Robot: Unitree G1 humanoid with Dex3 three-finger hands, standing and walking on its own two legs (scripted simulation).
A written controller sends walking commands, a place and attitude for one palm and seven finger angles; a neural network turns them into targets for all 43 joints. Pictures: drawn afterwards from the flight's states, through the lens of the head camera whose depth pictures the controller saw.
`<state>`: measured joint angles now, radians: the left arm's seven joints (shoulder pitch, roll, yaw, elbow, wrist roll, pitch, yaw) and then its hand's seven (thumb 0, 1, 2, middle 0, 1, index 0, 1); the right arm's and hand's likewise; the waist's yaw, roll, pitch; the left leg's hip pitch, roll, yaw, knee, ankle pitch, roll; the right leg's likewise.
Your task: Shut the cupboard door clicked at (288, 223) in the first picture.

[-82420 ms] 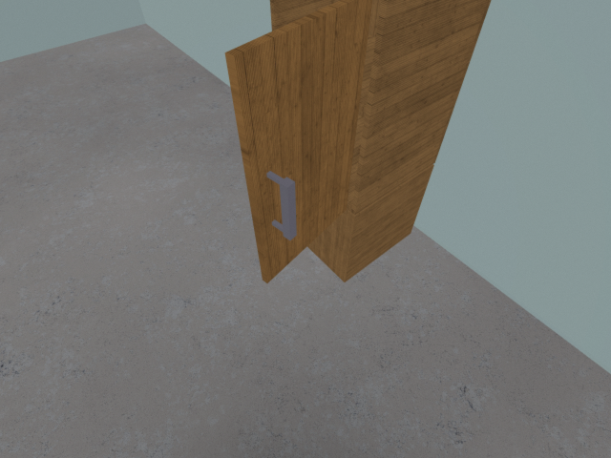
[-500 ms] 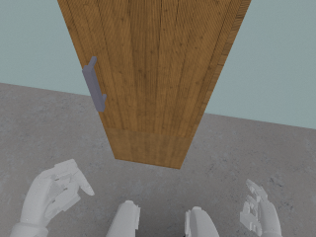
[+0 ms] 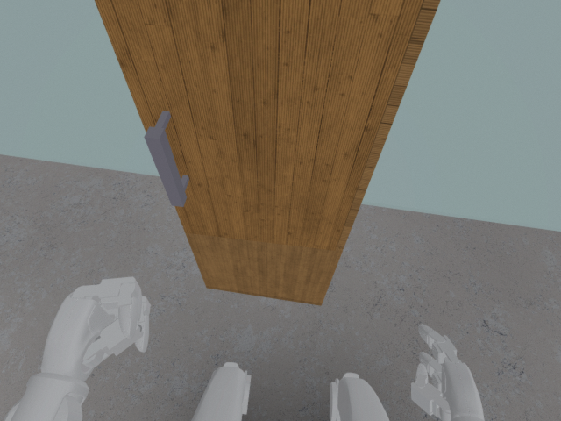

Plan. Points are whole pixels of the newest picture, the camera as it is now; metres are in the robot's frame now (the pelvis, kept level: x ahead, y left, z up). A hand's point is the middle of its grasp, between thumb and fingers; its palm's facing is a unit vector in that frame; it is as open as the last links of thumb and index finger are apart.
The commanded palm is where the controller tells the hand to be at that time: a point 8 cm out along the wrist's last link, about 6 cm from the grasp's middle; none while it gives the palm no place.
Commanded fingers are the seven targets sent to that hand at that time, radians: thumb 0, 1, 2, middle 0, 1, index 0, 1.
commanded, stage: raise the hand and make a fist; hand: left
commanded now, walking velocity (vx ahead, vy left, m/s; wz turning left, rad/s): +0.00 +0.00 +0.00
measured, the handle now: (172, 161) +0.48 +0.21 +0.06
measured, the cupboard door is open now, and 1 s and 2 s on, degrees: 2 2 2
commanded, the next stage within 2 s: bring the fist close to the handle in 0.34 s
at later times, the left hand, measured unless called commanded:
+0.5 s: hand (142, 327) +0.22 +0.18 +0.06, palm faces -0.06 -1.00 -0.05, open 3.1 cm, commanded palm +0.22 +0.24 +0.06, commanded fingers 0.00 0.90 0.90 -1.30 -1.50 -1.30 -1.50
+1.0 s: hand (160, 258) +0.31 +0.18 +0.06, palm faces -0.06 -1.00 -0.04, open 3.1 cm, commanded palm +0.30 +0.23 +0.06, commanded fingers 0.00 0.90 0.90 -1.30 -1.50 -1.30 -1.50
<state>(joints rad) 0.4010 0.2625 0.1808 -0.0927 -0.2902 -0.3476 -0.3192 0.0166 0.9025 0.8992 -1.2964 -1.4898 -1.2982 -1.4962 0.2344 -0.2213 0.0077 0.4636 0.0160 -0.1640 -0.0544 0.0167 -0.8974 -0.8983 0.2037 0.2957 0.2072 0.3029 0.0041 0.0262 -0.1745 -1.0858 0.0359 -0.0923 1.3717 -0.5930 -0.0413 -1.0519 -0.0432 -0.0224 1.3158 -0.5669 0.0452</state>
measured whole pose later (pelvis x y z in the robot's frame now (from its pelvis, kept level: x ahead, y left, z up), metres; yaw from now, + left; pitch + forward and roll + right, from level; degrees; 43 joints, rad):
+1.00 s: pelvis +0.00 +0.00 +0.01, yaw +0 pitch +18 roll -2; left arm 0.04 0.27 0.22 0.20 -0.26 -0.33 -0.29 0.02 0.90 0.90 -1.30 -1.50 -1.30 -1.50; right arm 0.27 -0.25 0.00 0.51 0.01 -0.13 -0.05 0.02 -0.90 -0.90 0.20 0.30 0.21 0.30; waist -0.04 0.03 -0.17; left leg -1.07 0.04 -0.07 1.31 -0.56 -0.04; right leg -1.05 -0.04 0.00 1.27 -0.54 0.04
